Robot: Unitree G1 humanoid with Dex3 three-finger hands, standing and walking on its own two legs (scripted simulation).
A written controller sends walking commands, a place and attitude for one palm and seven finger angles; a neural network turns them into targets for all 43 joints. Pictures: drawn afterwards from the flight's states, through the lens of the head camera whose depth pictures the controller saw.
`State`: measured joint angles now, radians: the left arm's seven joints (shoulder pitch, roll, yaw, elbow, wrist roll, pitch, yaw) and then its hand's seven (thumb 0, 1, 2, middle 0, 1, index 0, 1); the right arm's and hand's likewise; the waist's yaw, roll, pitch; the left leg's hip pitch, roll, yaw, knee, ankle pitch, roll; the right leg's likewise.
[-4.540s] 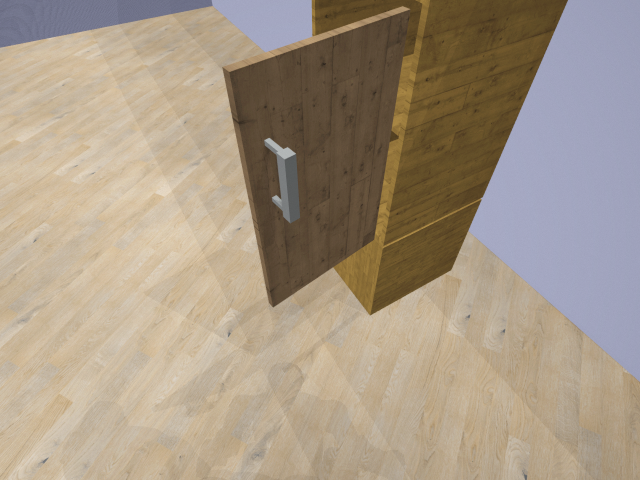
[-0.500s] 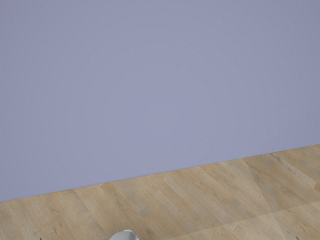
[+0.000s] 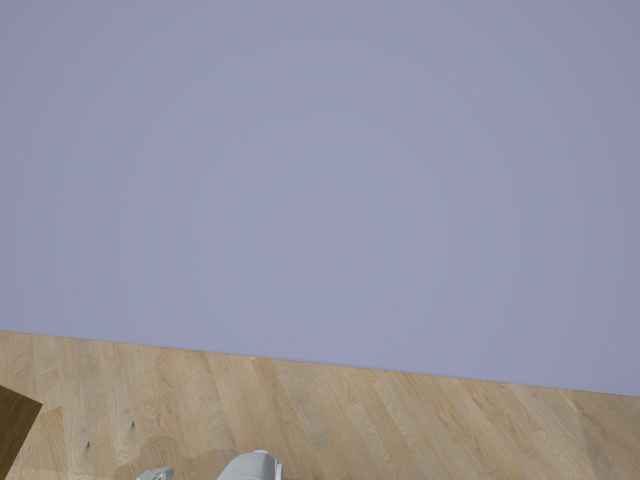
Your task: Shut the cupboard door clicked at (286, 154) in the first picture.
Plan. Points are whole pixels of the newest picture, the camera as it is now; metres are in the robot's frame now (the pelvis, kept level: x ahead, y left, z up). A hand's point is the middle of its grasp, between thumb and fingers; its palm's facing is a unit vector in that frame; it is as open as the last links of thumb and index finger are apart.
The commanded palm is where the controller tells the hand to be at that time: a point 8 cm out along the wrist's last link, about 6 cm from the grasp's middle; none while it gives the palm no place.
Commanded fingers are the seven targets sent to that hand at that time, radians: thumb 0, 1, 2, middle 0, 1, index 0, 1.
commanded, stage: turn to face it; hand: left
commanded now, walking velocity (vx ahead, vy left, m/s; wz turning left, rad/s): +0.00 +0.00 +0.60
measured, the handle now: out of the picture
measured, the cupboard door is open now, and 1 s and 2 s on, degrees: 98 98 98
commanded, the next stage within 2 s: none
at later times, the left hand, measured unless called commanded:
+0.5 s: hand out of the picture +0.07 +0.19 -0.16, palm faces +0.32 -0.90 -0.30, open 7.3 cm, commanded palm none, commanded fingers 0.00 0.90 0.90 -0.20 -0.30 -0.20 -0.30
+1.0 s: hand out of the picture +0.04 +0.19 -0.16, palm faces +0.59 -0.76 -0.27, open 7.3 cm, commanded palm none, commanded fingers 0.00 0.90 0.90 -0.20 -0.30 -0.20 -0.30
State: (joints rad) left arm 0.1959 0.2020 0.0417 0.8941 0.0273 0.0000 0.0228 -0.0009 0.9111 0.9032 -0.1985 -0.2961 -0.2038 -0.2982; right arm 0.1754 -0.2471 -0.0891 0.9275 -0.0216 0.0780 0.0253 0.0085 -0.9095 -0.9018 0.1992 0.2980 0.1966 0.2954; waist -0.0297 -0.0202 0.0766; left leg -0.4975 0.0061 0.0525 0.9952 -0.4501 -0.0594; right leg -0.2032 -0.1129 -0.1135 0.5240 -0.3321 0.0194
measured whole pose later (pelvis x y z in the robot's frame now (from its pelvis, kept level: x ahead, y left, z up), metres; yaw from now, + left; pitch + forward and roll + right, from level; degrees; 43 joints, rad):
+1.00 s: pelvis +0.09 -0.04 +0.00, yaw +37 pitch +1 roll +0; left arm 0.15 0.25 0.06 0.89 0.01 0.05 0.01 0.00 0.91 0.90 -0.20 -0.30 -0.20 -0.30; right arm 0.18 -0.21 -0.05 0.92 -0.03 0.04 0.00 0.01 -0.90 -0.90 0.20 0.30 0.20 0.30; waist -0.01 -0.01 0.10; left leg -0.26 0.00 -0.05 0.52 -0.28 -0.01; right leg -0.43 -0.07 -0.03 0.88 -0.45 0.08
